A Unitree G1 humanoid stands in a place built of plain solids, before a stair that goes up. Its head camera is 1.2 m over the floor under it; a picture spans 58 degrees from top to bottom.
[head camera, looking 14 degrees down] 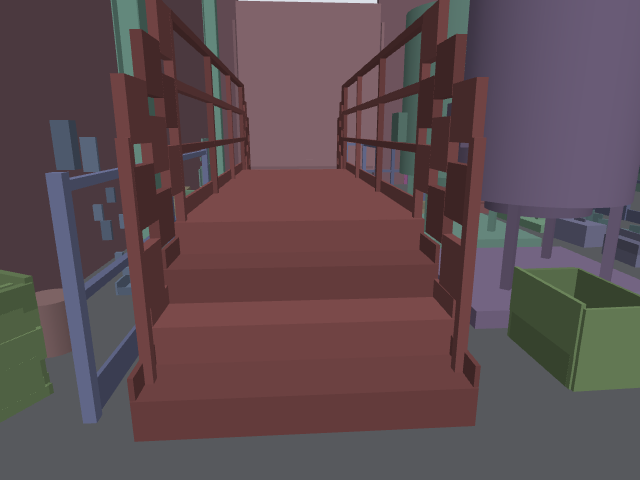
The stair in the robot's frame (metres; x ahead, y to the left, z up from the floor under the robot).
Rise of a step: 0.18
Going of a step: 0.28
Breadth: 1.40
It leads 4 degrees to the left of straight ahead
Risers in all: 4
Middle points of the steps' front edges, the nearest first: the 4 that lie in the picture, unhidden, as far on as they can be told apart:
1.53 0.04 0.18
1.81 0.06 0.36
2.09 0.08 0.54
2.37 0.10 0.72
